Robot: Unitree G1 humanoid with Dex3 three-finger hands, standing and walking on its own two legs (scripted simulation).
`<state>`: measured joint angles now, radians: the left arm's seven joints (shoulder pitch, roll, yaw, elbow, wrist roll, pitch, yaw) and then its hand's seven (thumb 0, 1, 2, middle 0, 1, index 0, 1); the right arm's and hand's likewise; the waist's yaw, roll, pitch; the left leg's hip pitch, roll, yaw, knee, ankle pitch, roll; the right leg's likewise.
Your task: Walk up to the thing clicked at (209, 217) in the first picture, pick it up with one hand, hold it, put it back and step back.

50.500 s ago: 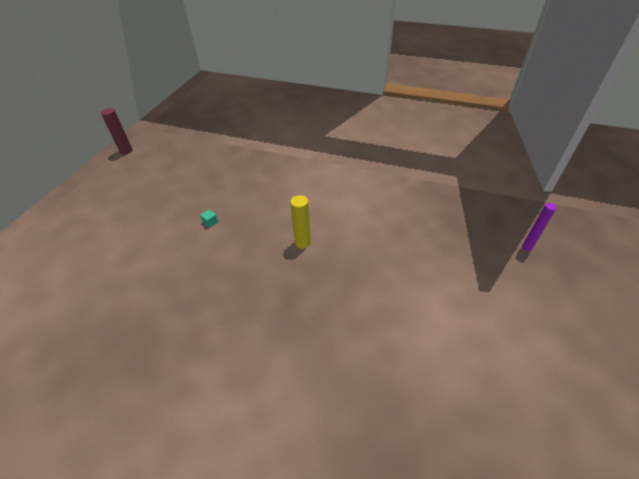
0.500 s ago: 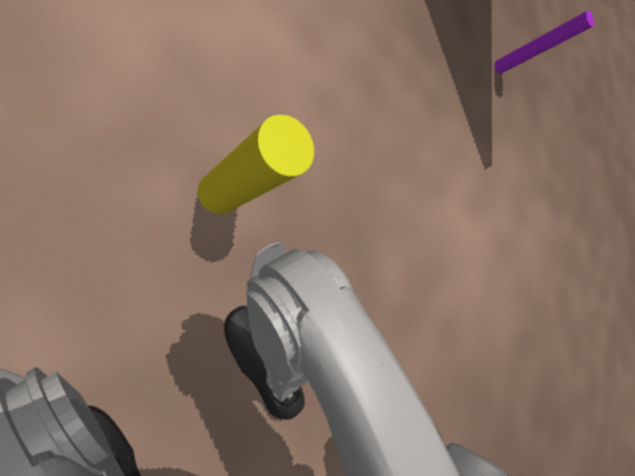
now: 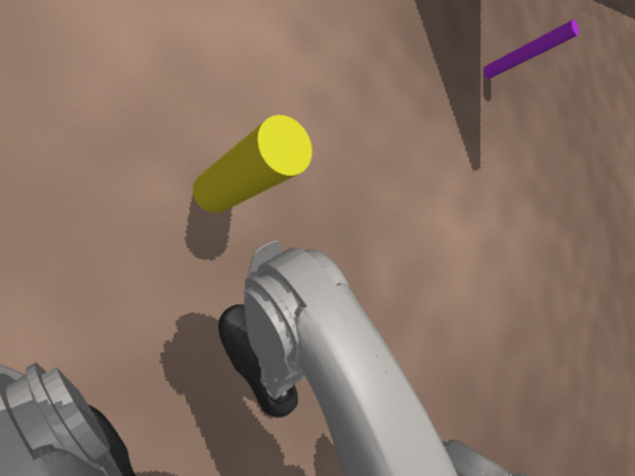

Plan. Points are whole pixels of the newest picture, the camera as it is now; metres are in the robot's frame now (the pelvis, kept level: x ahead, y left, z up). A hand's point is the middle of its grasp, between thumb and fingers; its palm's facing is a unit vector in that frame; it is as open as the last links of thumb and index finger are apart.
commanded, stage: open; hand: left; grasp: from above
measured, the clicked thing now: out of the picture +0.44 +0.36 -0.30
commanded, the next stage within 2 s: withdraw in 0.36 s
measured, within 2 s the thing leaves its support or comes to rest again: neither
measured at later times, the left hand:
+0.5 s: hand out of the picture +0.43 +0.35 -0.28, palm faces -0.15 -0.42 -0.90, open 13.9 cm
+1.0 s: hand out of the picture +0.43 +0.36 -0.12, palm faces -0.32 -0.30 -0.90, open 13.5 cm
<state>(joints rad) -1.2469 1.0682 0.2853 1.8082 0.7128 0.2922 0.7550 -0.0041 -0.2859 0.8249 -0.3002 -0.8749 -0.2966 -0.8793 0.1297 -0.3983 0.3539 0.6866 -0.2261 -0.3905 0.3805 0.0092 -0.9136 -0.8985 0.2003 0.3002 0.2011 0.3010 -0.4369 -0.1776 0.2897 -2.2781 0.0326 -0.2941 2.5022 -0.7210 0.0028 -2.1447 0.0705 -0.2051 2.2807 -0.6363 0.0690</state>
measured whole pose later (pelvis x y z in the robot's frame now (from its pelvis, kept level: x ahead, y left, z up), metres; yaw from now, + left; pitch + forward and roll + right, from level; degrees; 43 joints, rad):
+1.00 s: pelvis +0.01 -0.01 +0.02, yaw +5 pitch +32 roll -11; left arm -0.97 0.70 0.01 1.33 0.83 0.32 0.29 0.00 -0.40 0.91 -0.16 -0.93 -0.17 -0.92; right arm 0.17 -0.32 0.13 0.73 -0.10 -0.22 0.32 0.00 -0.91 -0.90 0.20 0.30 0.20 0.30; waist -0.25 0.04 -0.05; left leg -2.25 0.04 -0.17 2.39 -0.72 0.01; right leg -2.16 0.04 -0.11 2.25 -0.66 0.05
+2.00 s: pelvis +0.01 -0.01 +0.14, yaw +11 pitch +32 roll -6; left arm -0.24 0.56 0.05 0.45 0.51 -0.01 -0.06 0.00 0.66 0.95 -0.24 -0.42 -0.23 -0.43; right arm 0.11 -0.26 0.01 0.58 0.02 0.01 0.04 0.01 -0.90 -0.90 0.21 0.30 0.21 0.30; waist -0.06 0.01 -0.18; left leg -1.89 0.03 -0.08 1.99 -0.66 0.01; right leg -1.83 0.01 -0.05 1.91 -0.64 0.04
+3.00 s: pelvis +0.09 +0.01 +0.39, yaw +17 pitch +10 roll -3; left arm 0.51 0.22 0.04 -0.13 -0.06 0.47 0.02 0.01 0.91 0.90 -0.20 -0.30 -0.20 -0.30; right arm 0.28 -0.21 0.04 0.51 0.01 -0.23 -0.18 0.01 -0.90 -0.90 0.21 0.30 0.21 0.30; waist -0.04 0.04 -0.17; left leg -0.70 0.02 -0.06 1.02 -0.50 -0.01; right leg -0.64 -0.01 -0.06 0.95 -0.49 0.02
